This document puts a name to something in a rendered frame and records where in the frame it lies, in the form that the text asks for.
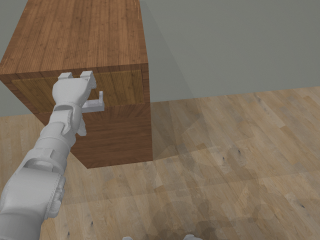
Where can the handle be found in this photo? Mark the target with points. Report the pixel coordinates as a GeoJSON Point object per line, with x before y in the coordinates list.
{"type": "Point", "coordinates": [95, 105]}

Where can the left robot upper arm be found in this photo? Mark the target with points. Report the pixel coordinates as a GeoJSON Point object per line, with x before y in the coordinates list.
{"type": "Point", "coordinates": [34, 196]}

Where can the robot left forearm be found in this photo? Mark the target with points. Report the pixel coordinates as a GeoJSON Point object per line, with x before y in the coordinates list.
{"type": "Point", "coordinates": [54, 144]}

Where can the left robot hand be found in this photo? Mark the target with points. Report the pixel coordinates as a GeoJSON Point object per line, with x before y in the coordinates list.
{"type": "Point", "coordinates": [74, 90]}

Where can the drawer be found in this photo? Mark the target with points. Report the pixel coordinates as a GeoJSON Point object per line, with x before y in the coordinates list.
{"type": "Point", "coordinates": [119, 88]}

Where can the cabinet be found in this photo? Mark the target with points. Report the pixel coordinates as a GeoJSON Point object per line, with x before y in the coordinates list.
{"type": "Point", "coordinates": [63, 36]}

